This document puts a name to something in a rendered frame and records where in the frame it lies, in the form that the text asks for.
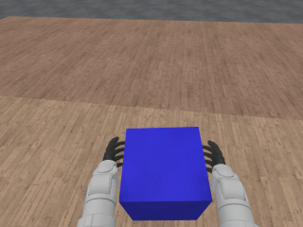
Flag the right robot forearm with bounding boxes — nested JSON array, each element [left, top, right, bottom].
[[211, 164, 258, 227]]

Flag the robot left hand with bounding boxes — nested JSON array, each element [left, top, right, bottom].
[[102, 136, 125, 167]]

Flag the robot right hand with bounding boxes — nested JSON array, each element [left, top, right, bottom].
[[202, 140, 226, 174]]

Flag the left robot forearm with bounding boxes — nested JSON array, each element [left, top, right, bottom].
[[77, 160, 119, 227]]

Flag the carton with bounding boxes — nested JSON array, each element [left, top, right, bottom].
[[118, 127, 213, 221]]

